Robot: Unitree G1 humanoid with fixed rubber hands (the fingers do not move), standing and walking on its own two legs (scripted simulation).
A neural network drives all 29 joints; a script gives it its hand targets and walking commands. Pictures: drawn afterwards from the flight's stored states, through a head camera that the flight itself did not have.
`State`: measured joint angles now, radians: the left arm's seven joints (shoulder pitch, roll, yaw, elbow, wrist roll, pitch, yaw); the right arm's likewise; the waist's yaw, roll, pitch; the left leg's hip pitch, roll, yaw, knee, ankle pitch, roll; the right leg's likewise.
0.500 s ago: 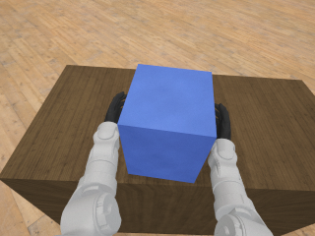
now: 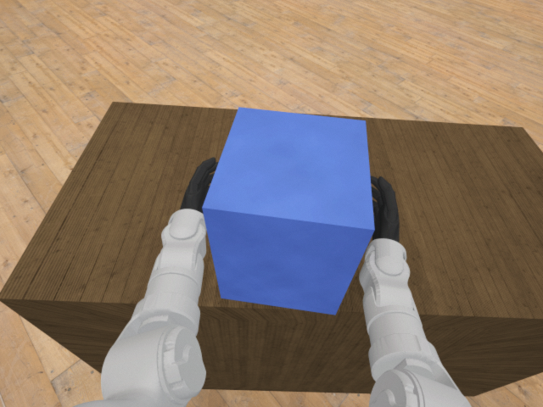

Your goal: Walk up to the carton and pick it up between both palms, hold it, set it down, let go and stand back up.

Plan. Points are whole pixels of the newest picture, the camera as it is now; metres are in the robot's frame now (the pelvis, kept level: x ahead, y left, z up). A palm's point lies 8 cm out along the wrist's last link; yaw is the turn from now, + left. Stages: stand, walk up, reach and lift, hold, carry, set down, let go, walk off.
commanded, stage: set down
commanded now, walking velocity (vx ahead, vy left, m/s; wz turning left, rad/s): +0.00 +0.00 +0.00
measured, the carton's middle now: (288, 214) +0.41 -0.02 +0.05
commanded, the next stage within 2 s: none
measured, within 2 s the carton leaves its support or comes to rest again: rests again in 0.28 s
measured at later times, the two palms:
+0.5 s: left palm (171, 196) +0.42 +0.17 +0.08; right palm (360, 223) +0.38 -0.13 +0.07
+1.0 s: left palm (144, 241) +0.34 +0.19 +0.08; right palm (377, 271) +0.30 -0.13 +0.07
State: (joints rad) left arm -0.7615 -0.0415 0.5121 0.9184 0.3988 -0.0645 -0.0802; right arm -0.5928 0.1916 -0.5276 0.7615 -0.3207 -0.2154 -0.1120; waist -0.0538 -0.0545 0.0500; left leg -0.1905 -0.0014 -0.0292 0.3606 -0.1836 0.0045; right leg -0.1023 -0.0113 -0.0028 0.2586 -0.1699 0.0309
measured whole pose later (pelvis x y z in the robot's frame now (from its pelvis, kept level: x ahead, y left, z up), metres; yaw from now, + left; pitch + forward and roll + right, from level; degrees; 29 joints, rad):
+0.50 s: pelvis +0.00 +0.00 +0.00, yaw +0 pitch +4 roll -1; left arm -0.82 0.16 0.30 1.12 0.18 -0.05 0.02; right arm -0.69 0.08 -0.13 1.04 0.02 -0.24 -0.25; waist -0.05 -0.04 -0.05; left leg -0.26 0.00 -0.03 0.36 -0.17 0.00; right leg -0.19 -0.01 0.00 0.29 -0.17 0.03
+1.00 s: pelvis -0.05 +0.00 +0.00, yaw +0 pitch +0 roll -1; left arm -0.66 0.22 0.16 1.03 -0.03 -0.02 0.00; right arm -0.55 0.05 -0.01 0.93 0.10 -0.10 -0.27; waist -0.05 -0.04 -0.07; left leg -0.26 0.01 -0.02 0.38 -0.12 0.00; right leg -0.19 0.00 0.00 0.32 -0.13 0.02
